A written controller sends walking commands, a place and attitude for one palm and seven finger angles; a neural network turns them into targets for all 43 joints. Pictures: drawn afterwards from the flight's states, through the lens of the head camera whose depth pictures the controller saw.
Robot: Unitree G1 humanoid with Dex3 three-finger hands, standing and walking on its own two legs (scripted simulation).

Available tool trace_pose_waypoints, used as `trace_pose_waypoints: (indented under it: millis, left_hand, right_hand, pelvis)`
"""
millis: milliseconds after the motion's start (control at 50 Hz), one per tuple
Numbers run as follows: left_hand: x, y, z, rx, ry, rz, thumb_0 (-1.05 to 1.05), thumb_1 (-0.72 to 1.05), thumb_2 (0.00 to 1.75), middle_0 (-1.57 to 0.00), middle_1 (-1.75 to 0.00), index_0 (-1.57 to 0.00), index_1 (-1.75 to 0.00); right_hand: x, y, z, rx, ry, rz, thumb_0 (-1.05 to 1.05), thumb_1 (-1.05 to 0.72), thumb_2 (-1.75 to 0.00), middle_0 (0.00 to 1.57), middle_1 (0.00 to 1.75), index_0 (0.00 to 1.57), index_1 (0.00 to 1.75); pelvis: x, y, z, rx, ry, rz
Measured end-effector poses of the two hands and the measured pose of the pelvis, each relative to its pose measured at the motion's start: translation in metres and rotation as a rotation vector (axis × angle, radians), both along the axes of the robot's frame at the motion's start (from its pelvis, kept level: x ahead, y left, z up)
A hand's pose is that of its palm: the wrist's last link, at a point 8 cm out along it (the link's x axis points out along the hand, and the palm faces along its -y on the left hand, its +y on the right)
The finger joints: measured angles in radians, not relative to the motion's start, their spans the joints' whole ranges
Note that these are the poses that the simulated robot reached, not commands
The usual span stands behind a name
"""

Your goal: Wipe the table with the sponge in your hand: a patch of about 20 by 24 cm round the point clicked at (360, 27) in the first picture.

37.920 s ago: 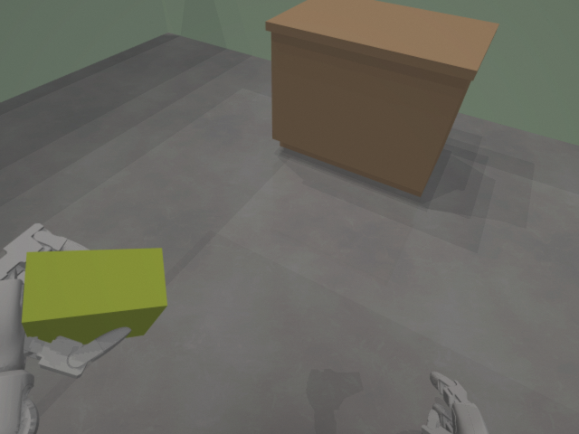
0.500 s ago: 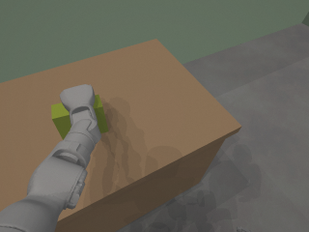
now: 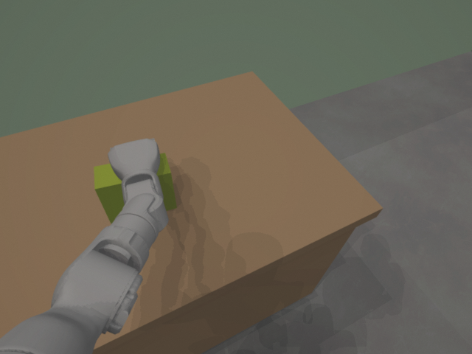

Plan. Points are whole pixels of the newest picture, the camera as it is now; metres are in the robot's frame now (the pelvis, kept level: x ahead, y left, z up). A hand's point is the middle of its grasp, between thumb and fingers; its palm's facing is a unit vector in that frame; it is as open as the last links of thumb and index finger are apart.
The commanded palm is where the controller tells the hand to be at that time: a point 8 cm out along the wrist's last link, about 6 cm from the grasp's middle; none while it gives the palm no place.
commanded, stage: wipe back along the third lane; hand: left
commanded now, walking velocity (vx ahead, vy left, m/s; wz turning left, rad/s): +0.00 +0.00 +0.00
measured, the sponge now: (139, 194) +0.42 +0.21 -0.01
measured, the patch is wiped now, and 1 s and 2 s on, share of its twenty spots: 0.95 0.95 0.95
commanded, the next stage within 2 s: slide back across to the middle lane in 1.28 s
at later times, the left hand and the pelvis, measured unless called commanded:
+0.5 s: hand (150, 195) +0.39 +0.17 +0.04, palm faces -0.03 -0.05 -1.00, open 10.2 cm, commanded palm +0.34 +0.15 +0.07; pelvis +0.02 +0.00 +0.00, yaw +2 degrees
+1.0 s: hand (161, 222) +0.33 +0.14 +0.04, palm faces -0.02 -0.06 -1.00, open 10.2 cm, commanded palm +0.29 +0.13 +0.07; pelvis +0.00 -0.02 +0.01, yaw +1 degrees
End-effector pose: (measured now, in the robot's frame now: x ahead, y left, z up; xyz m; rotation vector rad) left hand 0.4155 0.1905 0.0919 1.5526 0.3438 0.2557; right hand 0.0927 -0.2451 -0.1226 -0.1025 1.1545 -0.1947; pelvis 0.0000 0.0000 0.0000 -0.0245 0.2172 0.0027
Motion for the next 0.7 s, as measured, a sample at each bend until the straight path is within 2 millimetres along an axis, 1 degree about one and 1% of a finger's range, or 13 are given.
trace_pose_waypoints:
  millis: [200, 340, 420, 520, 620, 700]
  left_hand:
    - [-0.013, -0.005, -0.001, -0.038, -0.004, 0.011, 0.0, -0.5, 1.07, -0.67, -1.39, -0.7, -1.36]
    - [-0.024, -0.01, -0.001, -0.041, -0.019, 0.006, 0.0, -0.5, 1.07, -0.67, -1.39, -0.69, -1.36]
    - [-0.034, -0.015, -0.001, -0.043, -0.022, 0.003, 0.0, -0.49, 1.07, -0.66, -1.39, -0.69, -1.36]
    - [-0.047, -0.023, -0.001, -0.046, -0.025, -0.007, 0.0, -0.49, 1.07, -0.66, -1.4, -0.69, -1.37]
    - [-0.059, -0.03, -0.001, -0.052, -0.028, -0.018, 0.0, -0.49, 1.07, -0.66, -1.4, -0.68, -1.37]
    - [-0.068, -0.033, -0.001, -0.055, -0.026, -0.02, 0.0, -0.49, 1.07, -0.66, -1.4, -0.68, -1.37]
  right_hand:
    - [0.068, 0.016, 0.015, 0.023, -0.12, 0.081, 0.01, -0.9, -0.9, 0.2, 0.3, 0.2, 0.3]
    - [0.101, 0.021, 0.026, 0.034, -0.169, 0.126, 0.01, -0.9, -0.9, 0.2, 0.3, 0.2, 0.3]
    - [0.114, 0.023, 0.031, 0.044, -0.187, 0.146, 0.01, -0.9, -0.9, 0.2, 0.3, 0.2, 0.3]
    - [0.125, 0.025, 0.035, 0.058, -0.206, 0.17, 0.01, -0.9, -0.9, 0.2, 0.3, 0.2, 0.3]
    - [0.131, 0.028, 0.04, 0.07, -0.229, 0.186, 0.01, -0.9, -0.9, 0.2, 0.3, 0.2, 0.3]
    - [0.131, 0.028, 0.043, 0.076, -0.245, 0.192, 0.01, -0.9, -0.9, 0.2, 0.3, 0.2, 0.3]
  pelvis:
    - [0.01, 0.0, 0.003, 0.005, -0.028, 0.008]
    - [0.017, -0.002, 0.004, 0.006, -0.047, 0.016]
    - [0.019, -0.003, 0.004, 0.007, -0.064, 0.022]
    - [0.019, -0.005, 0.005, 0.01, -0.085, 0.026]
    - [0.016, -0.008, 0.005, 0.015, -0.104, 0.025]
    - [0.012, -0.011, 0.006, 0.018, -0.118, 0.024]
